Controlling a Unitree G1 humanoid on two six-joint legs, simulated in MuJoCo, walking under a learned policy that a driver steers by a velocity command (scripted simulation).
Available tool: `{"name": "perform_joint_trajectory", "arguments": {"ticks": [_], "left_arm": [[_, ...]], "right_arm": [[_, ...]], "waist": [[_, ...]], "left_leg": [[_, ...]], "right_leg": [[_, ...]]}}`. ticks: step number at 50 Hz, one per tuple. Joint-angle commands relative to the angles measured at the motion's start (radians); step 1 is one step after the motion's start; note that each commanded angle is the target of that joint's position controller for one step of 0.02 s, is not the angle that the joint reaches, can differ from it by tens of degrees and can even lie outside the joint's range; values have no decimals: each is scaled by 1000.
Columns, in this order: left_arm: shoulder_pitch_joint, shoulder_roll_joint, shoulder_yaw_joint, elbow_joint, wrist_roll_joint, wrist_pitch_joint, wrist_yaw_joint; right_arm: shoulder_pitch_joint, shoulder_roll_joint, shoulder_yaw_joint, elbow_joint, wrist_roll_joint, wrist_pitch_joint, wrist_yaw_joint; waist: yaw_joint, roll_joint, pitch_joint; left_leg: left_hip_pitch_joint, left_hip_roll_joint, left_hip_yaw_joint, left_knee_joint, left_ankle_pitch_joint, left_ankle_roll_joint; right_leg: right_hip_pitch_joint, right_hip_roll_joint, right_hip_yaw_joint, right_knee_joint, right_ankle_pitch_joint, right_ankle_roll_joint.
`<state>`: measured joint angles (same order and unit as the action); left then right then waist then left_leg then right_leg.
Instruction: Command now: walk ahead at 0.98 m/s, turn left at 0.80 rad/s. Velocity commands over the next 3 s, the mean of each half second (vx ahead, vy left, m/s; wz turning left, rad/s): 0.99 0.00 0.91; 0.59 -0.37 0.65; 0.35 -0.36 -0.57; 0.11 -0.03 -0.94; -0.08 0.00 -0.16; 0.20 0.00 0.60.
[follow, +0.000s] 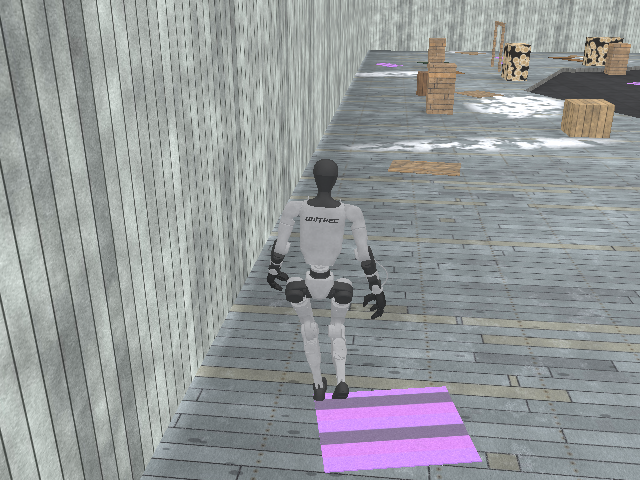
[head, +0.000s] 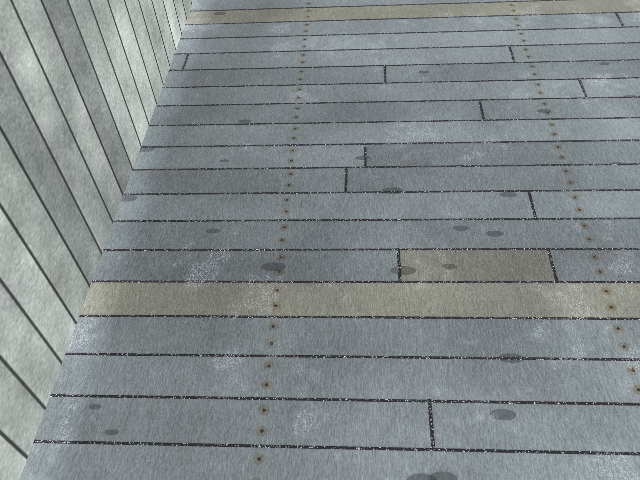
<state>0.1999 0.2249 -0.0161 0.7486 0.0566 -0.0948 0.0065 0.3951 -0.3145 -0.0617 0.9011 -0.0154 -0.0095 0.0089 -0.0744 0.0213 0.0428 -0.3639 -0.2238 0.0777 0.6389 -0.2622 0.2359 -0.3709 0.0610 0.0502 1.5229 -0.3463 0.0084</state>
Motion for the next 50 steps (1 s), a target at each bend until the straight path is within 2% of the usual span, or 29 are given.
{"name": "perform_joint_trajectory", "arguments": {"ticks": [1, 3, 5, 8, 11, 12, 13, 14, 15, 16, 17, 18, 19, 22, 24, 27, 29, 31, 32, 33, 34, 35, 36, 37, 39, 41, 44, 47, 50], "left_arm": [[-27, 146, 8, -147, 37, -11, -13], [-107, 131, -6, -178, 29, 25, -14], [-210, 105, -19, -219, -1, 28, -25], [-292, 73, -27, -245, -36, 27, -29], [-292, 112, -12, -248, -32, 13, -18], [-238, 148, 4, -232, -31, 7, -10], [-104, 194, 27, -198, -33, -2, 1], [108, 249, 55, -152, -24, -12, 16], [345, 333, 89, -121, 3, -14, 39], [245, 410, 109, -123, 20, 0, 33], [129, 292, 102, -146, 12, 13, 26], [91, 207, 82, -145, 0, 17, 22], [93, 182, 78, -117, 13, 13, 13], [180, 120, 63, -14, -12, -14, -2], [149, 111, 58, -7, -18, -35, -16], [120, 161, 66, 19, -18, -49, -16], [119, 189, 73, 31, -17, -45, -14], [159, 245, 80, 38, -22, -40, -5], [153, 236, 82, 35, -13, 14, -11], [128, 258, 90, 17, -1, 60, -34], [195, 212, 81, 28, 23, 79, -37], [265, 134, 69, 13, 71, 96, -43], [470, 123, 67, -68, 9, 96, -66], [355, 215, 87, -77, -4, 109, -71], [202, 212, 86, -98, 3, 132, -43], [214, 158, 71, -101, 11, 162, -26], [152, 93, 53, -125, 6, 172, -53], [84, 48, 49, -153, 0, 169, -77], [1, 31, 54, -199, -41, 164, -95]], "right_arm": [[-16, -105, -19, -79, -9, -43, -15], [-26, -112, -17, -81, 0, -74, -11], [-17, -130, -31, -85, 7, -85, -8], [30, -147, -48, -82, 25, -83, 8], [62, -163, -63, -85, 14, -71, 4], [56, -179, -68, -89, 9, -71, 1], [30, -207, -73, -94, 4, -74, 5], [-29, -208, -74, -110, 6, -83, 9], [-70, -76, -39, -152, 8, -98, 0], [32, 11, -5, -227, 55, -95, 3], [-54, -70, -6, -193, 25, -68, -10], [-132, -100, -16, -196, 5, -58, -1], [-179, -97, -19, -203, -3, -49, 17], [-249, -31, -5, -258, -20, -6, 54], [-296, -20, 4, -306, -14, 9, 66], [-382, -12, 27, -380, -15, 12, 91], [-476, -38, 31, -393, -14, 4, 108], [-480, -40, 35, -379, -26, 2, 108], [-262, -104, 10, -307, -23, -10, 60], [32, -139, -22, -185, -15, 11, -18], [158, -163, -41, -118, -8, 34, -68], [240, -223, -60, -118, 23, 58, -104], [156, -408, -104, -219, 30, 53, -121], [22, -354, -101, -260, 18, 60, -126], [-102, -217, -72, -252, -12, 50, -113], [-99, -146, -56, -222, -9, 29, -97], [-59, -146, -58, -183, -20, 10, -83], [-34, -146, -71, -180, -28, 19, -65], [-96, -150, -88, -190, -13, 11, -75]], "waist": [[126, -173, 74], [129, -171, 136], [82, -96, 119], [-8, -8, 50], [-31, 40, -5], [-3, 42, -56], [77, 22, -149], [198, 13, -259], [275, -140, -401], [142, -499, -504], [147, -287, -322], [160, -160, -218], [155, -89, -143], [113, -130, -69], [87, -116, -44], [52, -142, 15], [69, -95, 73], [71, -94, 70], [-6, -177, 1], [-126, -203, -103], [-142, -53, -148], [-88, 7, -200], [24, 202, -452], [21, 79, -395], [67, -38, -173], [111, -1, -124], [111, 35, -100], [85, 105, -26], [75, 181, 9]], "left_leg": [[87, 367, -764, -498, -290, 167], [-139, 278, -606, -540, -161, 139], [-211, 214, -486, -535, 16, 97], [-76, 188, -452, -476, 195, 24], [154, 217, -490, -337, 391, -20], [204, 221, -497, -239, 515, -41], [217, 203, -471, -63, 609, -66], [91, 166, -438, 183, 541, -89], [-83, 132, -349, 511, 77, -85], [-374, 77, -227, 756, -248, -115], [-491, 187, -190, 823, -122, -107], [-493, 223, -161, 778, -47, -112], [-468, 255, -151, 748, -7, -124], [-466, 305, -145, 730, 1, -131], [-447, 306, -121, 665, 57, -135], [-393, 315, -94, 461, 200, -132], [-278, 272, 24, 242, 251, -105], [-159, 207, 102, 135, 213, -75], [82, 127, 80, 104, 63, -89], [421, 93, 27, -24, 174, -145], [692, 194, -93, -36, 191, -201], [766, 379, -324, 86, 240, -228], [759, 723, -1062, -192, 283, 1], [638, 672, -1112, -348, 159, 56], [324, 569, -762, -305, 267, 25], [185, 499, -552, -250, 497, 2], [120, 441, -404, -239, 515, -37], [46, 396, -353, -306, 291, -66], [5, 392, -269, -358, 86, -114]], "right_leg": [[-395, -116, 99, -122, -15, 19], [-260, -163, 28, -360, 69, 60], [-111, -176, -11, -610, 235, 75], [-6, -124, -48, -849, 439, 59], [11, -75, -34, -1011, 373, 44], [86, -48, -30, -1039, 298, 34], [239, -32, -36, -1056, 225, 17], [494, -102, 9, -1006, 155, -9], [732, -372, 272, -1021, -228, -34], [847, -589, 863, -1258, -471, -144], [706, -521, 779, -1278, -566, -142], [598, -468, 559, -1251, -389, -121], [500, -422, 393, -1253, -153, -112], [396, -361, 142, -1259, 176, -66], [335, -352, 21, -1288, 341, -56], [256, -328, -139, -1339, 474, -55], [228, -283, -241, -1410, 513, -42], [277, -266, -302, -1349, 937, -34], [226, -188, -351, -1172, 931, -100], [128, -125, -421, -890, 742, -95], [-109, -83, -365, -607, 14, -90], [-265, -101, -277, -297, -349, -89], [-259, -46, -92, -18, -346, -46], [-329, -72, 7, 37, -91, -11], [-273, -146, -6, -28, 133, 7], [-207, -179, 11, -123, 132, 0], [-207, -181, 9, -298, 97, -13], [-193, -172, -34, -554, 182, -12], [-94, -180, -52, -831, 367, -19]]}}
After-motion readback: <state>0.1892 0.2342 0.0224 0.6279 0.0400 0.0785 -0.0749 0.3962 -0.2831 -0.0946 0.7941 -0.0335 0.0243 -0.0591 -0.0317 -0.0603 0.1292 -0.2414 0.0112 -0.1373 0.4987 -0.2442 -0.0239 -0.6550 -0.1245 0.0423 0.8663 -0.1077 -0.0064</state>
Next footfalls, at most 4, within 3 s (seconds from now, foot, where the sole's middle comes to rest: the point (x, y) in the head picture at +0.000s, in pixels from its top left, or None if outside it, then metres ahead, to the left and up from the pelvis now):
0.28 right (440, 478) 0.48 -0.20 -0.74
0.70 left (257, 385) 0.72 0.16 -0.74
1.16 right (308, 241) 1.13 0.02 -0.74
1.88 left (251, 207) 1.28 0.18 -0.74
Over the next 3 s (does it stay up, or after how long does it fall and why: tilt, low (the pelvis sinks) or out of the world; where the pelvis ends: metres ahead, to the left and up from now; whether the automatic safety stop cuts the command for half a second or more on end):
stays up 1.25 -0.01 0.04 its command is cut before an obstacle after 0.6 s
